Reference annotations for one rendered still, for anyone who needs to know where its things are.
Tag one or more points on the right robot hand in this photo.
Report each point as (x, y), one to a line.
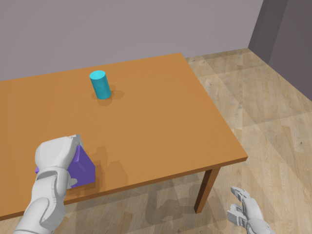
(239, 215)

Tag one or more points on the table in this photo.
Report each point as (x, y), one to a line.
(158, 124)

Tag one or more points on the robot right forearm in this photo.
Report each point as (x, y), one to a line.
(258, 226)

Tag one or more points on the robot left forearm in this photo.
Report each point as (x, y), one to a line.
(46, 209)

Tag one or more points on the left robot hand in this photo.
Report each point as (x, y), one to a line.
(58, 152)

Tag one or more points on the sponge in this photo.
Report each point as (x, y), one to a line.
(81, 168)

